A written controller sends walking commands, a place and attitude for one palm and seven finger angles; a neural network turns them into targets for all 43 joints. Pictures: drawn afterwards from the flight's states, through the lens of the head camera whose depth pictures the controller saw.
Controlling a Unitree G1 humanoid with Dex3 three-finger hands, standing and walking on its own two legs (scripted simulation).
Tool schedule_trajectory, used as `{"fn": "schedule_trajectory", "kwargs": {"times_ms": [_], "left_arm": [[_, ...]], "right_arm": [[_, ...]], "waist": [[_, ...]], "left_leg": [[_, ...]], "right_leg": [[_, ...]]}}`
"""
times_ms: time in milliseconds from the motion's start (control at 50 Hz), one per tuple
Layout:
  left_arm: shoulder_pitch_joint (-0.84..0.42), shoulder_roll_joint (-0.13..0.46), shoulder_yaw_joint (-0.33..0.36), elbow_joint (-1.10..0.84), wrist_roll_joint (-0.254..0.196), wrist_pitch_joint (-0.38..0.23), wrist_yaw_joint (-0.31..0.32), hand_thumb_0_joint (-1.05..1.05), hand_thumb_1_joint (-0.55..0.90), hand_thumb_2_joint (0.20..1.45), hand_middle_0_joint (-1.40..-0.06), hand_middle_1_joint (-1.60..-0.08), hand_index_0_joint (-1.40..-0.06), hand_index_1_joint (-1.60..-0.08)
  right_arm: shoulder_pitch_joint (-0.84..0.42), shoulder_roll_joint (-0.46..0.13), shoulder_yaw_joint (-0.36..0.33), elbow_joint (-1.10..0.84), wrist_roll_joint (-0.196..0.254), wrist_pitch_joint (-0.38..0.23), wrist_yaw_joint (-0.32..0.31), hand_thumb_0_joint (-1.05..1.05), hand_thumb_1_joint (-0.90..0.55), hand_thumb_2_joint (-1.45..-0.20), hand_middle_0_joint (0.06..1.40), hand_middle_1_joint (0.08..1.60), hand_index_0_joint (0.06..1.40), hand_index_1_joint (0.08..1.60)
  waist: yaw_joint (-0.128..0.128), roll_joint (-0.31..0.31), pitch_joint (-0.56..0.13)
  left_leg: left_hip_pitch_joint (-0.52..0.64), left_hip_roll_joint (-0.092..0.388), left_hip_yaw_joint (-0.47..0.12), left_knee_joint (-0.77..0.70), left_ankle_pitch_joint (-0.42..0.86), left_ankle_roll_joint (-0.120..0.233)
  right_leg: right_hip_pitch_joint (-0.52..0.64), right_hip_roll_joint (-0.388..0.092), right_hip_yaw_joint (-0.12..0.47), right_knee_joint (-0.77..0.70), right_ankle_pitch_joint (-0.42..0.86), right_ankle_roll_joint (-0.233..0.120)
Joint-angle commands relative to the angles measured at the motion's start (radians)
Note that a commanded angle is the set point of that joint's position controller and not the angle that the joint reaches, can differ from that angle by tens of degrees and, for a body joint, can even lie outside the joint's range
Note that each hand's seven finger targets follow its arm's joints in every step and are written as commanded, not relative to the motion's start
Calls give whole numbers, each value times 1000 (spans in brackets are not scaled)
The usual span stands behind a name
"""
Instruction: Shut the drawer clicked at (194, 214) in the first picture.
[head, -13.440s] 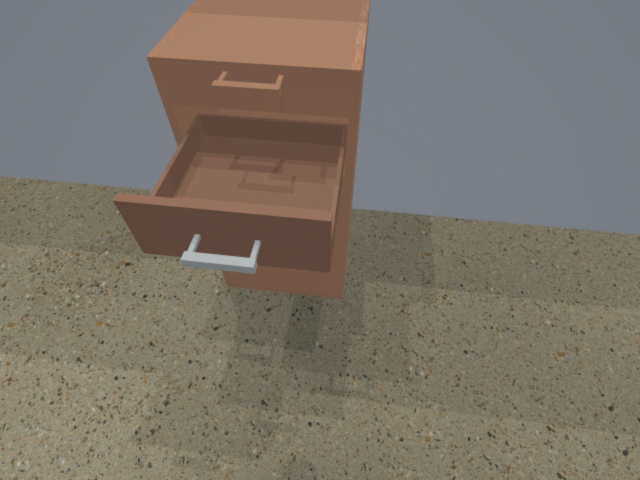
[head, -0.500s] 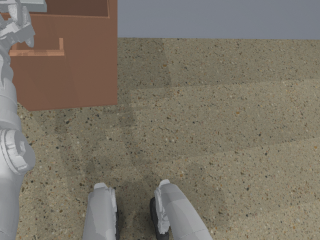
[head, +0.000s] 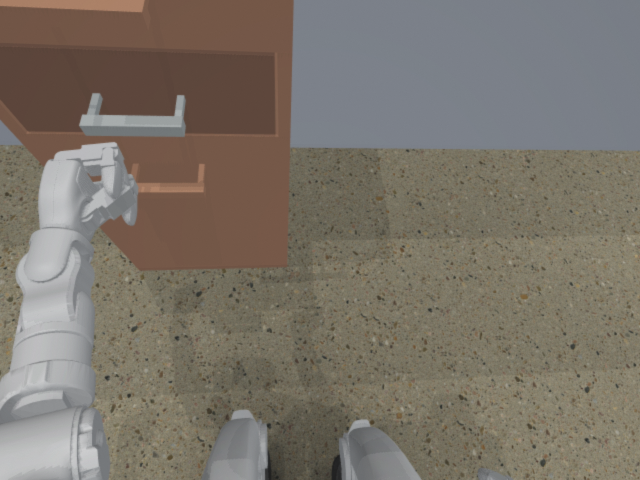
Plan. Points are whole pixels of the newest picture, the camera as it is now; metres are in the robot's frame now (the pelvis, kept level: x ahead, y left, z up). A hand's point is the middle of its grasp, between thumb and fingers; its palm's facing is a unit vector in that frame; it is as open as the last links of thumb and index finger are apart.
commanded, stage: draw the hand back to the body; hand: left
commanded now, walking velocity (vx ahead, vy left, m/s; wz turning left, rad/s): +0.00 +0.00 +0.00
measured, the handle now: (136, 114) +0.60 +0.25 +0.00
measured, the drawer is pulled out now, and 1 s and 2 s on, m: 0.00 0.00 0.00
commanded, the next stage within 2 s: step back with the hand held close in 1.12 s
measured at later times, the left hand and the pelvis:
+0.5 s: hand (12, 286) +0.29 +0.24 +0.14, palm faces +0.28 -0.92 -0.26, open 3.3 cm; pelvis +0.02 +0.00 +0.07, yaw +3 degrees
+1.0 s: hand out of the picture +0.18 +0.24 +0.25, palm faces +0.44 -0.81 -0.40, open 3.2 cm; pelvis +0.02 -0.01 +0.09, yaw +3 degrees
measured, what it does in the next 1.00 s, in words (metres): rises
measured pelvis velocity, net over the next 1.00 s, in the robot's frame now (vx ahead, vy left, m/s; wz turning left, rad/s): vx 0.02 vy -0.01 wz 0.06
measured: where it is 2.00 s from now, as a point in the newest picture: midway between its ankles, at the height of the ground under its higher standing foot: outside the picture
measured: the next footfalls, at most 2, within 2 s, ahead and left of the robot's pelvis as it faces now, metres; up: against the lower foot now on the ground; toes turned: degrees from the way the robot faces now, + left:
none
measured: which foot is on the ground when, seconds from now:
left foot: down 0.00-1.00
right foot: down 0.00-1.00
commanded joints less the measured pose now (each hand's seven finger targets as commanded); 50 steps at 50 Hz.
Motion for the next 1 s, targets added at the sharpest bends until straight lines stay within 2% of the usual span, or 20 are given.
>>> {"fn": "schedule_trajectory", "kwargs": {"times_ms": [0, 60, 120, 160, 220, 240, 260, 280, 340, 420, 540, 580, 640, 680, 740, 760, 840, 860, 900, 980], "left_arm": [[-226, 187, 4, -322, -53, -79, 25, 0, 900, 900, -1400, -1600, -1400, -1600], [-139, 152, -33, -302, -59, -85, 8, 0, 900, 900, -1400, -1600, -1400, -1600], [-30, 126, -55, -340, -84, -70, -27, 0, 900, 900, -1400, -1600, -1400, -1600], [28, 127, -53, -410, -103, -62, -41, 0, 900, 900, -1400, -1600, -1400, -1600], [107, 117, -50, -505, -129, -40, -45, 0, 900, 900, -1400, -1600, -1400, -1600], [153, 207, -53, -539, 15, 15, 88, 0, 900, 900, -1400, -1600, -1400, -1600], [185, 124, -98, -604, 27, 49, 161, 0, 900, 900, -1400, -1600, -1400, -1600], [232, 75, -147, -643, 45, 79, 209, 0, 900, 900, -1400, -1600, -1400, -1600], [296, 116, -121, -718, 72, 135, 308, 0, 900, 900, -1400, -1600, -1400, -1600], [324, 97, -130, -814, 90, 166, 361, 0, 900, 900, -1400, -1600, -1400, -1600], [500, 76, -124, -923, 90, 185, 368, 0, 900, 900, -1400, -1600, -1400, -1600], [560, 55, -130, -994, 90, 185, 366, 0, 900, 900, -1400, -1600, -1400, -1600], [678, 82, -80, -1059, 89, 184, 364, 0, 900, 900, -1400, -1600, -1400, -1600], [715, 66, -80, -1114, 86, 181, 360, 0, 900, 900, -1400, -1600, -1400, -1600], [800, 103, -20, -1194, 88, 167, 364, 0, 900, 900, -1400, -1600, -1400, -1600], [821, 88, -26, -1235, 86, 163, 364, 0, 900, 900, -1400, -1600, -1400, -1600], [929, 97, 9, -1304, 85, 147, 364, 0, 900, 900, -1400, -1600, -1400, -1600], [937, 89, 5, -1342, 85, 140, 364, 0, 900, 900, -1400, -1600, -1400, -1600], [993, 105, 36, -1376, 88, 129, 370, 0, 900, 900, -1400, -1600, -1400, -1600], [997, 43, -6, -1293, 87, 133, 363, 0, 900, 900, -1400, -1600, -1400, -1600]], "right_arm": [[99, -166, -73, -82, 8, -49, -24, 0, -900, -900, 200, 300, 200, 300], [72, -166, -70, -86, 14, -56, -29, 0, -900, -900, 200, 300, 200, 300], [31, -165, -68, -121, 21, -62, -32, 0, -900, -900, 200, 300, 200, 300], [3, -159, -63, -146, 27, -70, -34, 0, -900, -900, 200, 300, 200, 300], [-42, -154, -60, -181, 31, -88, -40, 0, -900, -900, 200, 300, 200, 300], [-116, -136, -59, -200, 24, -61, -57, 0, -900, -900, 200, 300, 200, 300], [-133, -120, -55, -220, 24, -55, -71, 0, -900, -900, 200, 300, 200, 300], [-144, -118, -53, -221, 24, -52, -79, 0, -900, -900, 200, 300, 200, 300], [-175, -123, -44, -217, 20, -47, -106, 0, -900, -900, 200, 300, 200, 300], [-212, -109, -29, -203, 15, -65, -123, 0, -900, -900, 200, 300, 200, 300], [-250, -105, -17, -181, 6, -103, -119, 0, -900, -900, 200, 300, 200, 300], [-254, -95, -13, -181, 2, -115, -112, 0, -900, -900, 200, 300, 200, 300], [-264, -97, -17, -173, -5, -131, -104, 0, -900, -900, 200, 300, 200, 300], [-272, -89, -16, -173, -8, -136, -99, 0, -900, -900, 200, 300, 200, 300], [-273, -88, -23, -166, -16, -153, -96, 0, -900, -900, 200, 300, 200, 300], [-274, -81, -21, -169, -15, -158, -95, 0, -900, -900, 200, 300, 200, 300], [-283, -82, -30, -163, -18, -181, -95, 0, -900, -900, 200, 300, 200, 300], [-280, -79, -30, -166, -17, -186, -95, 0, -900, -900, 200, 300, 200, 300], [-277, -76, -32, -164, -18, -202, -97, 0, -900, -900, 200, 300, 200, 300], [-270, -79, -39, -145, -16, -204, -101, 0, -900, -900, 200, 300, 200, 300]], "waist": [[6, 81, -461], [10, 94, -366], [29, 73, -331], [51, 117, -330], [63, 79, -302], [126, 78, -316], [98, 59, -248], [99, 82, -229], [100, -5, -171], [108, 17, -127], [137, 6, -41], [140, 43, -31], [155, 5, -4], [154, 16, 27], [167, 20, 27], [166, 42, 20], [174, -18, 66], [172, 25, 52], [181, 11, 49], [162, -47, 155]], "left_leg": [[574, -25, -13, -159, 504, 13], [599, -29, -10, -205, 480, 12], [629, -32, -11, -253, 470, 12], [678, -31, -16, -279, 508, 9], [691, -35, -15, -315, 480, 13], [745, -54, -2, -365, 478, 7], [757, -46, -2, -404, 446, 3], [771, -43, 2, -429, 415, 4], [791, -36, 0, -495, 367, 12], [883, -37, 0, -574, 377, 12], [961, -36, -5, -673, 409, 8], [998, -34, -3, -694, 444, 4], [1009, -35, 3, -718, 482, 4], [1015, -35, 8, -733, 466, 4], [1028, -41, 17, -742, 473, 6], [1029, -40, 18, -746, 473, 6], [1029, -41, 25, -742, 457, 8], [1039, -41, 28, -742, 459, 10], [1036, -42, 28, -737, 465, 10], [1017, -36, 29, -744, 395, 12]], "right_leg": [[274, 9, -12, -180, 525, -9], [288, 5, -14, -217, 500, -13], [343, 2, -19, -253, 495, -15], [374, -2, -23, -264, 508, -20], [423, -4, -25, -294, 505, -16], [454, -27, 24, -355, 469, -38], [454, -29, 15, -385, 456, -32], [486, -36, 15, -407, 436, -30], [568, -37, 12, -467, 421, -27], [645, -48, 10, -537, 432, -27], [739, -46, 6, -635, 447, -27], [771, -53, 5, -652, 475, -27], [804, -47, 4, -686, 507, -24], [809, -53, 6, -702, 500, -22], [831, -50, 7, -728, 507, -20], [847, -58, 8, -721, 507, -20], [826, -50, 11, -759, 496, -15], [836, -57, 15, -751, 498, -15], [839, -57, 11, -746, 510, -14], [779, -56, 14, -774, 427, -7]]}}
